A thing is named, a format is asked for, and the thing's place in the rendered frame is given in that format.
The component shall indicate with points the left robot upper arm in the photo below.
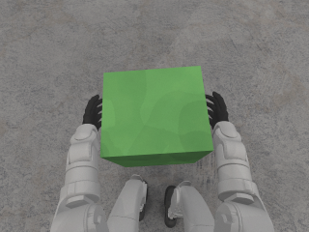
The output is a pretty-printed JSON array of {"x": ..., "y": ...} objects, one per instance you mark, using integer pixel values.
[{"x": 86, "y": 218}]

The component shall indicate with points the robot shin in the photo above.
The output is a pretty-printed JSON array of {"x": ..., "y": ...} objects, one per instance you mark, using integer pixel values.
[
  {"x": 137, "y": 177},
  {"x": 172, "y": 213}
]

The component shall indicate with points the robot right shin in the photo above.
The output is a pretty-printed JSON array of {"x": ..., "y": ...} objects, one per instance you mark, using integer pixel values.
[{"x": 172, "y": 213}]

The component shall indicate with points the left robot forearm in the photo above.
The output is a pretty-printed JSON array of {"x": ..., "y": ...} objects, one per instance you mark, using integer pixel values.
[{"x": 81, "y": 176}]

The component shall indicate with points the right robot upper arm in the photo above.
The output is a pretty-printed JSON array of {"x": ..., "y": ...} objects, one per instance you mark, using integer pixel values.
[{"x": 232, "y": 216}]

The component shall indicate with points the robot left hand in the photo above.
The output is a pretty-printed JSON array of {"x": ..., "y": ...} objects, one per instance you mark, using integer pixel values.
[{"x": 91, "y": 115}]

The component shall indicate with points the robot left shin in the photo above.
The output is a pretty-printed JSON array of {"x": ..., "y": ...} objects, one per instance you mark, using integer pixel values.
[{"x": 137, "y": 177}]

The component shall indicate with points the right robot forearm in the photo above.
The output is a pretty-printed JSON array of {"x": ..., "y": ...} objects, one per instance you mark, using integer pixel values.
[{"x": 234, "y": 177}]

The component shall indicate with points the carton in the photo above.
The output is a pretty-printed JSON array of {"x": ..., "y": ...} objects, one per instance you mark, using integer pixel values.
[{"x": 154, "y": 117}]

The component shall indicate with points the robot right hand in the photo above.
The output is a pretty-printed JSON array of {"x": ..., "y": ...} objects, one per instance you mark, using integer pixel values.
[{"x": 219, "y": 109}]

